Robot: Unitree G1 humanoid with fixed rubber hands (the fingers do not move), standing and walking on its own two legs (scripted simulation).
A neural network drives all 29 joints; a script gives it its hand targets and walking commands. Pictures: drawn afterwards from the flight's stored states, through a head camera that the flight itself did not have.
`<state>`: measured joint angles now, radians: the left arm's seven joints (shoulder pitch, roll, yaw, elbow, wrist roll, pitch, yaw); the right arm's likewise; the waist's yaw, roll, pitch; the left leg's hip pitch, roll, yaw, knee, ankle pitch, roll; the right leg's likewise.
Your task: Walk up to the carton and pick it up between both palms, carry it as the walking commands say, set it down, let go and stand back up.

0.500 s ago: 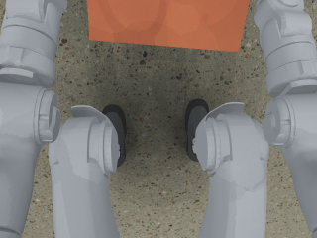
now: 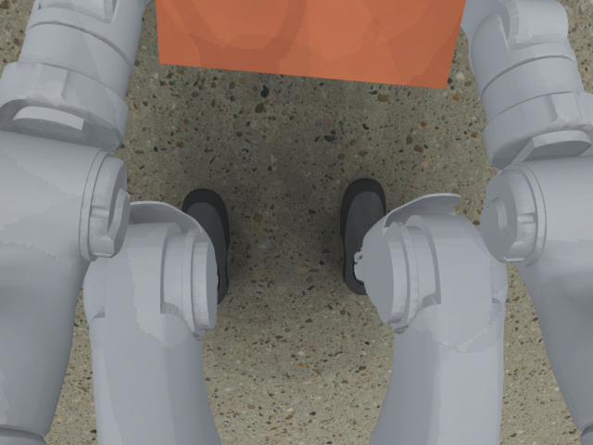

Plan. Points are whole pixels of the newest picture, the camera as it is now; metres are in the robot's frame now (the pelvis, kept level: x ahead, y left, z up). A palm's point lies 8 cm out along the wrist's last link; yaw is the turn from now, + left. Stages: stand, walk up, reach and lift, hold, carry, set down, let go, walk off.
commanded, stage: reach and lift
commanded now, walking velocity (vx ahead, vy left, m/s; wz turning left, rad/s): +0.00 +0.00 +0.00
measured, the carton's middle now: out of the picture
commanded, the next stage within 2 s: none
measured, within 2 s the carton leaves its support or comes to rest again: leaves its support in 0.74 s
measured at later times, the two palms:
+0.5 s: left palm out of the picture +0.56 +0.14 -0.19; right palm out of the picture +0.54 -0.18 -0.20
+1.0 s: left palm out of the picture +0.57 +0.13 -0.14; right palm out of the picture +0.54 -0.18 -0.16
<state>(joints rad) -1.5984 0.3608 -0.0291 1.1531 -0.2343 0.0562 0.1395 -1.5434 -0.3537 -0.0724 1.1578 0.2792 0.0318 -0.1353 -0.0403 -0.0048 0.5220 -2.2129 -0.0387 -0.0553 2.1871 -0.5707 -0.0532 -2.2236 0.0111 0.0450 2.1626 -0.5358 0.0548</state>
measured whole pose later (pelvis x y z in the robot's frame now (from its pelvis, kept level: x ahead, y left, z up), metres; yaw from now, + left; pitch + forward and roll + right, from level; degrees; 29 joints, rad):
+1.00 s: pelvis -0.01 +0.00 +0.00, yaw +0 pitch +30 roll +0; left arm -1.57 0.30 0.15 1.00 -0.11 0.23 0.14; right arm -1.49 -0.32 -0.20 0.95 0.16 0.24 -0.17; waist -0.02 0.01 0.52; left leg -2.14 -0.07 -0.05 2.18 -0.56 -0.07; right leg -2.16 0.06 0.08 2.17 -0.53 0.08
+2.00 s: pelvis -0.03 +0.00 +0.08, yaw +0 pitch +27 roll +0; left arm -1.45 0.20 0.34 0.67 0.06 0.41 0.07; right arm -1.38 -0.19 -0.39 0.63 -0.04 0.42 -0.11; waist -0.03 0.01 0.52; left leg -1.88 -0.10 -0.08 1.91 -0.50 -0.08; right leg -1.90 0.08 0.09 1.89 -0.47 0.08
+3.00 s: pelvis -0.03 +0.00 +0.19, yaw +0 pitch +18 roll +0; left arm -1.23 0.13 0.33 0.60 0.08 0.42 0.05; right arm -1.16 -0.13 -0.37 0.53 -0.05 0.45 -0.11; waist -0.02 0.01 0.51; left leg -1.44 -0.11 -0.10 1.57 -0.45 -0.07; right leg -1.45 0.09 0.11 1.56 -0.43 0.08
